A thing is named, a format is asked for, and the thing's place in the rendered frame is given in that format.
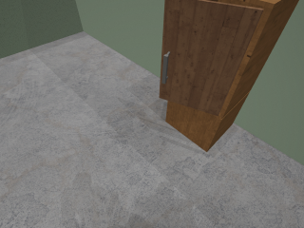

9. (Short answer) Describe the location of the cupboard door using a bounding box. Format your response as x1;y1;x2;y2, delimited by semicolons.
159;0;264;116

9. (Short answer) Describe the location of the handle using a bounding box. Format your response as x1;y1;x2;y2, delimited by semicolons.
161;51;171;84

